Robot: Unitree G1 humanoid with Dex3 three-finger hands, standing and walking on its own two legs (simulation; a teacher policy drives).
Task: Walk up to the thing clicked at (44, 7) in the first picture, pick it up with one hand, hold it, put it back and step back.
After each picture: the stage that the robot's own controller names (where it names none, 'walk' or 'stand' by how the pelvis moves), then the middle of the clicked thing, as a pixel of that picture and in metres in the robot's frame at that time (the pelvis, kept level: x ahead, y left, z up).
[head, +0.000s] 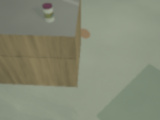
stand; (48, 12) +1.02 +0.26 -0.10
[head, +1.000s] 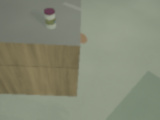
walk; (50, 18) +0.91 +0.21 -0.09
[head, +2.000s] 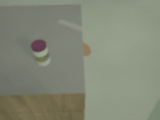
stand; (41, 53) +0.55 +0.21 -0.07
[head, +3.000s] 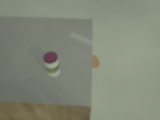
stand; (52, 64) +0.54 +0.19 -0.10
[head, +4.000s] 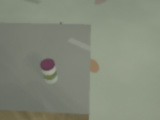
stand; (49, 71) +0.51 +0.20 -0.10
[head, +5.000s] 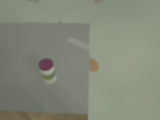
stand; (48, 71) +0.51 +0.20 -0.10
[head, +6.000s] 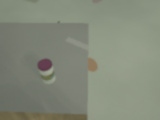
stand; (46, 71) +0.51 +0.21 -0.10
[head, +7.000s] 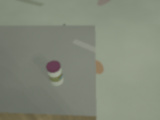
rise first; (55, 73) +0.50 +0.19 -0.10
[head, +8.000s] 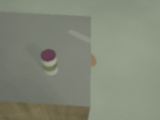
go down; (49, 62) +0.53 +0.18 -0.09
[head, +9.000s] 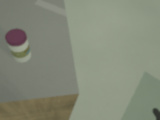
go down; (19, 46) +0.51 +0.18 -0.03
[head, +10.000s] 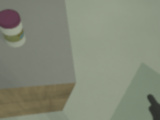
close in; (12, 29) +0.53 +0.18 -0.01
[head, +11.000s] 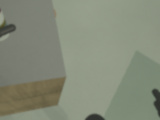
close; out of the picture +0.55 +0.19 +0.02
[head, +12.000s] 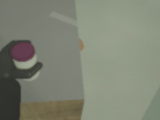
lift; (26, 62) +0.41 +0.17 +0.05
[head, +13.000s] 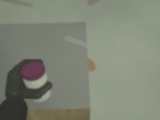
hold; (37, 82) +0.32 +0.16 +0.10
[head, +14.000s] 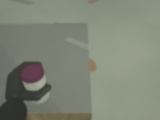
hold; (36, 84) +0.32 +0.17 +0.08
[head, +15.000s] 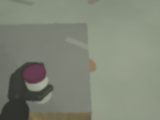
hold; (38, 84) +0.33 +0.16 +0.08
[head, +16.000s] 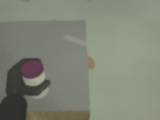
crouch; (35, 80) +0.34 +0.17 +0.07
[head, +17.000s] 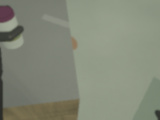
lower; (8, 28) +0.51 +0.20 +0.11
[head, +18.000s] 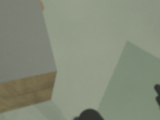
lower; out of the picture +0.57 +0.20 +0.03
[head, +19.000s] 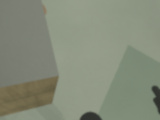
lower; out of the picture +0.56 +0.20 +0.02
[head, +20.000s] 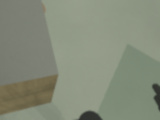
lower; out of the picture +0.57 +0.20 +0.03
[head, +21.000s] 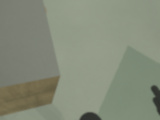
lower; out of the picture +0.56 +0.20 +0.02
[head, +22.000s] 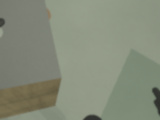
loosen; out of the picture +0.55 +0.19 +0.03
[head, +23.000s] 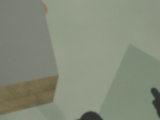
withdraw; out of the picture +0.55 +0.19 +0.02
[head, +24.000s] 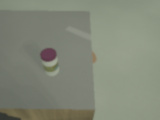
sink last; (50, 62) +0.50 +0.17 -0.05
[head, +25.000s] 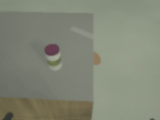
stand; (53, 57) +0.55 +0.18 -0.05
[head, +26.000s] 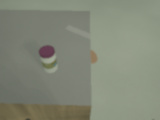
stand; (48, 59) +0.52 +0.18 -0.05
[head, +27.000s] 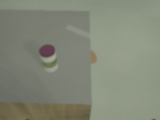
stand; (49, 58) +0.53 +0.18 -0.05
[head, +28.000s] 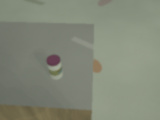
stand; (54, 67) +0.54 +0.18 -0.10
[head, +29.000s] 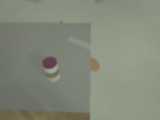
stand; (51, 69) +0.52 +0.19 -0.10
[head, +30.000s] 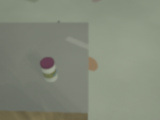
stand; (49, 69) +0.52 +0.20 -0.10
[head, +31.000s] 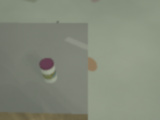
walk; (48, 70) +0.51 +0.20 -0.10
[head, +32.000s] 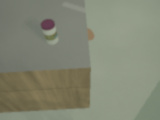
walk; (50, 32) +0.66 +0.21 -0.08
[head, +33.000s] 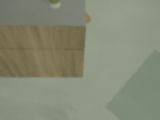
walk; out of the picture +0.94 +0.21 -0.08
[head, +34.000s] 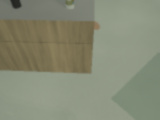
stand; (69, 0) +1.16 +0.18 -0.09
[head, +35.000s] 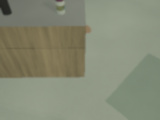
stand; (60, 5) +1.15 +0.19 -0.11
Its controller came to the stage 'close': yes
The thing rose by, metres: 0.20
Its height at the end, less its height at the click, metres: +0.00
